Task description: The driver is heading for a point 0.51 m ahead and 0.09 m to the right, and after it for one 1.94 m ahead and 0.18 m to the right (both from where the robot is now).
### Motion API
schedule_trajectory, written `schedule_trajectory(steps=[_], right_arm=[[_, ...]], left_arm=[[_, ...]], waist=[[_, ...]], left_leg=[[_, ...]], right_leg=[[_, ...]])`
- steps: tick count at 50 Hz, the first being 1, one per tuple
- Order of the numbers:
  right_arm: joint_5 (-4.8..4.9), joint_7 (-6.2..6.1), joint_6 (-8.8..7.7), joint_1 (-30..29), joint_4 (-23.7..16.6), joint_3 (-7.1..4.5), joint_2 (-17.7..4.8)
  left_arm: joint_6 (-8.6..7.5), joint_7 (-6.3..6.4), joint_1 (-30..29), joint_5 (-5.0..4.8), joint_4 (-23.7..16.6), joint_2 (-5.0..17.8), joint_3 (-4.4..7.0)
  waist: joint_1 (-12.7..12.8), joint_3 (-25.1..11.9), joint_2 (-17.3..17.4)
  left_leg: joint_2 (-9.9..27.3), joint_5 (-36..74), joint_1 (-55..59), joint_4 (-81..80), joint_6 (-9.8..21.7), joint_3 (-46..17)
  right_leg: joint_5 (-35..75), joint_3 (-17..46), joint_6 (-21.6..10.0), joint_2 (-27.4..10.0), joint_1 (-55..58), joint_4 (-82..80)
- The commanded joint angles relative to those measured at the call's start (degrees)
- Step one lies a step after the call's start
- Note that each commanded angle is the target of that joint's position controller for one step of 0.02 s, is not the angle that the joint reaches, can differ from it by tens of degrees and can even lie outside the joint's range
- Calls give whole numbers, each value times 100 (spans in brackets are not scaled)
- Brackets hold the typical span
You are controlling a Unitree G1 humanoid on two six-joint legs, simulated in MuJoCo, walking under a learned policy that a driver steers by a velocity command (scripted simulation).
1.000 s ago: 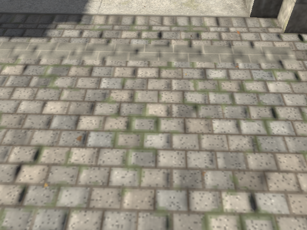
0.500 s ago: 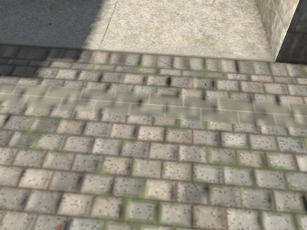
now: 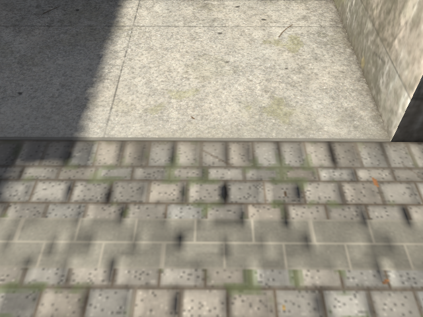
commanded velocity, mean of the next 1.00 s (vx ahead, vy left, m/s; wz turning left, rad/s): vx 1.00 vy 0.00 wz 0.00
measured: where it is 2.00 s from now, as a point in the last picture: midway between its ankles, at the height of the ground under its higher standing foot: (205, 57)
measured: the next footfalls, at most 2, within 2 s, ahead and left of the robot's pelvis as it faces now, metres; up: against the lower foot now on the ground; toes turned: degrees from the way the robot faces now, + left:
right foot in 0.18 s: +0.40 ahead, -0.11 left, +0.00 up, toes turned -3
left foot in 0.64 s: +0.86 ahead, +0.08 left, +0.00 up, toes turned +3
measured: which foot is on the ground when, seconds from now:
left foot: down 0.00-0.18, up 0.20-0.62, down 0.64-1.00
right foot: up 0.00-0.16, down 0.18-0.62, up 0.64-1.00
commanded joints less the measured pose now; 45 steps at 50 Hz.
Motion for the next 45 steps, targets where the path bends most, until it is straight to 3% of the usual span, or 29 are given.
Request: schedule_trajectory(steps=[1,3,5,7,8,9,10,11,12,13,14,16,17,20,22,23,26,28,30,31,32,33,34,35,36,37,39,42,45], right_arm=[[108,2,-233,-359,-415,-87,-676],[104,-23,-232,-194,-318,-101,-828],[39,-69,-173,-90,-260,-106,-991],[-117,-187,-22,-107,-205,-157,-1244],[-180,-250,82,-276,-217,-185,-1327],[-222,-268,117,-429,-298,-156,-1167],[8,-111,76,309,-551,60,-126],[110,-89,-41,167,-582,1,-488],[103,-139,-64,-744,-851,-27,-642],[51,-122,-91,-1136,-954,5,-615],[-13,-82,-51,-1256,-970,32,-492],[-172,47,149,-1111,-1022,97,-234],[-201,101,218,-1267,-1120,124,-154],[-227,182,263,-2356,-1604,190,-212],[-187,234,206,-2913,-1779,244,-210],[-141,278,177,-3079,-1879,301,-104],[-58,242,202,-3357,-1910,267,-290],[-139,162,160,-3344,-1975,220,-464],[-150,38,167,-2251,-1685,61,-799],[-158,-48,183,-947,-1269,-53,-990],[-241,-151,214,139,-1030,-202,-1386],[-400,-143,197,36,-1017,-370,-1963],[-204,-48,231,-159,-1022,-360,-1539],[-195,-41,169,-738,-982,-301,-1238],[-191,-13,116,-923,-916,-239,-904],[-206,-28,82,-1032,-840,-179,-684],[-139,-63,24,-1003,-651,-46,-325],[-20,-51,-92,-800,-523,-72,-492],[31,12,-156,-626,-502,-75,-528]], left_arm=[[-82,-99,-749,-82,-507,113,-88],[-82,-60,-925,-119,-572,235,-73],[-93,16,-833,-66,-574,425,-6],[-90,130,145,-45,-343,723,131],[-78,218,1309,-47,35,903,240],[-55,321,2444,22,347,1189,374],[-56,376,2682,218,367,1819,573],[-25,258,2596,50,399,1531,575],[-68,228,1934,0,432,1256,540],[-122,201,1670,-30,471,864,466],[-157,206,1516,-4,541,640,411],[-210,245,1482,-53,722,285,275],[-262,251,1545,-111,793,304,273],[-374,199,1764,-172,872,512,313],[-429,154,1887,-236,890,452,296],[-472,162,1968,-274,890,649,336],[-486,188,2257,-298,1017,834,348],[-423,248,2423,-221,1102,1040,367],[-250,379,2399,-44,1155,1293,428],[-148,440,2221,26,1134,1345,445],[-132,441,2226,64,1013,1019,375],[-195,243,3098,-241,764,-78,139],[-295,287,2519,-278,717,599,254],[-322,323,1661,-300,470,679,273],[-339,307,1370,-227,402,600,230],[-286,265,1282,-153,391,481,206],[-88,136,1403,-24,335,219,142],[36,17,576,47,-40,165,69],[-32,-44,-384,9,-420,178,-21]], waist=[[178,928,252],[145,927,291],[226,560,455],[766,-196,829],[1305,-747,877],[1778,-1251,774],[1082,-2078,-945],[1141,-2546,-906],[944,-1246,-470],[828,-627,133],[593,-246,347],[138,70,111],[68,287,30],[158,836,16],[272,944,216],[308,883,33],[439,768,130],[342,576,-121],[-223,-238,-448],[-842,-845,-416],[-1178,-1532,-156],[-252,-2299,1928],[-507,-2325,1231],[-333,-1069,791],[-197,-621,165],[29,-307,58],[427,-60,307],[459,591,381],[302,883,226]], left_leg=[[1260,2233,-1685,-1524,545,-567],[1437,3214,-782,-1562,468,-417],[1541,5358,252,-895,348,-247],[1726,7084,747,727,244,-186],[1715,7004,516,2167,206,-112],[1520,5750,-493,3950,200,-94],[617,1072,-2849,6655,17,-162],[142,-1108,-3915,7484,130,-950],[646,-449,-4540,7414,223,-994],[880,-56,-4444,6971,218,-945],[1051,10,-4162,6622,200,-980],[1256,-19,-3628,6107,35,-987],[1357,-47,-3748,5864,-54,-924],[1531,834,-4230,4614,-231,-481],[1374,1845,-3693,3330,-223,-122],[1320,2335,-3165,2737,-151,-33],[1021,2865,-3054,2091,30,192],[720,2192,-2931,1810,206,326],[312,1171,-1846,1875,352,296],[282,897,-606,1777,455,228],[1159,-356,863,2131,582,-724],[2957,-1983,2631,1319,1437,-4137],[2796,-2231,2533,336,1357,-5339],[2548,-1329,1589,325,1141,-4058],[2351,-485,696,258,1032,-3314],[2086,-140,-21,142,869,-2741],[1794,-162,-959,-230,704,-2118],[1592,82,-1428,-860,736,-1526],[1173,1341,-1664,-1131,632,-734]], right_leg=[[1357,-570,-54,250,1271,-1444],[1616,-621,-196,388,1280,-1948],[1082,-816,-352,767,1450,-2156],[86,-770,-518,1161,2425,-2074],[-337,-717,-611,1239,3508,-2125],[-1014,-179,-766,700,4881,-1957],[-2530,2702,-1500,-1171,6753,-2175],[-3230,4910,-1686,-1461,7044,-3444],[-2873,3880,-1437,-1137,6162,-3612],[-2126,3027,-1302,-972,5166,-3731],[-1768,2431,-1128,-709,4360,-3889],[-1745,1728,-926,-377,3235,-4271],[-1731,1532,-928,-301,3008,-4476],[-918,797,-954,-10,2650,-5030],[124,166,-785,381,2479,-5130],[331,161,-762,259,2374,-5362],[1926,-93,-667,76,3685,-5525],[4209,-196,-558,-182,4642,-4742],[5593,-275,-422,-319,5109,-3077],[5347,-391,-354,-242,4757,-1463],[3770,-368,-372,10,3595,532],[-2053,-59,-120,1156,1029,3064],[-2219,591,-314,1143,265,3515],[-1521,524,-354,729,-165,3295],[-1255,494,-356,535,39,2877],[-1204,544,-335,391,319,2585],[-1238,538,-195,215,790,2102],[-851,199,23,-29,198,1245],[464,-262,87,38,526,-568]])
